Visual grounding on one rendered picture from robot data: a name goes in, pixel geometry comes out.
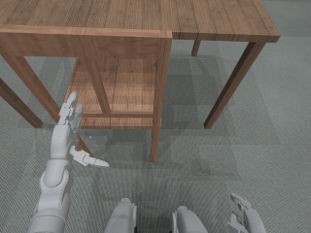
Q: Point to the right robot thigh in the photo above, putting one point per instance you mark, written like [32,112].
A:
[186,221]

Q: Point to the chair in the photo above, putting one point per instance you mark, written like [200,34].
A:
[119,74]

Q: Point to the right robot hand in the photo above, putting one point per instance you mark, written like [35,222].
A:
[249,222]

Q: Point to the left robot forearm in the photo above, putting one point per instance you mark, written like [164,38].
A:
[52,209]

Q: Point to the right robot shin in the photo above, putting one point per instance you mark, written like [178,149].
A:
[182,208]

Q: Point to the left robot hand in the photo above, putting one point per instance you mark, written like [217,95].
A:
[64,134]

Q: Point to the table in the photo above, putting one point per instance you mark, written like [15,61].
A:
[198,20]

